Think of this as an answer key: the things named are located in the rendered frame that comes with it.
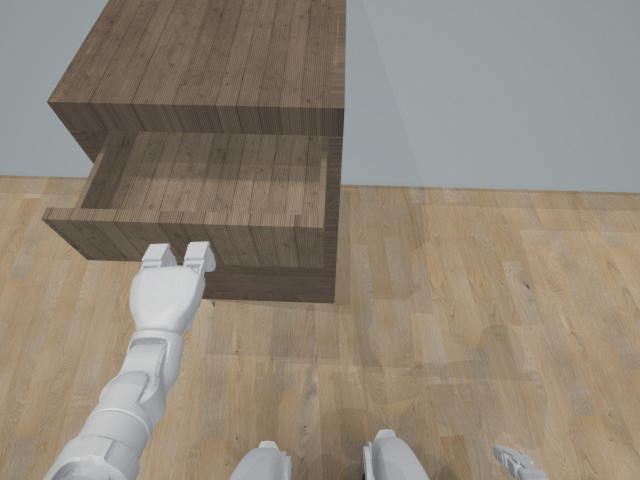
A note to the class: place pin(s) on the cabinet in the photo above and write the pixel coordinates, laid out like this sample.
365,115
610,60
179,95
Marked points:
271,67

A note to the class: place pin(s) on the right robot hand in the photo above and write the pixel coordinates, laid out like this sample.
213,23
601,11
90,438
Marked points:
520,466

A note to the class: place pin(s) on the left robot shin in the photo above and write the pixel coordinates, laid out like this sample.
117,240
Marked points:
268,444

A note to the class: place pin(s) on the robot left forearm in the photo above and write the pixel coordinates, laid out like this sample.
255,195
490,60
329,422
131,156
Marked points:
112,440

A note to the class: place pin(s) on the drawer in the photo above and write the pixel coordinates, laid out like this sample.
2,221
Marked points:
260,200

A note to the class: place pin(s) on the right robot thigh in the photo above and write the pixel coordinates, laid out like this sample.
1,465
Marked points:
391,459

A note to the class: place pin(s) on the left robot hand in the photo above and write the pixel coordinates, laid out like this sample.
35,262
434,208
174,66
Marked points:
168,297

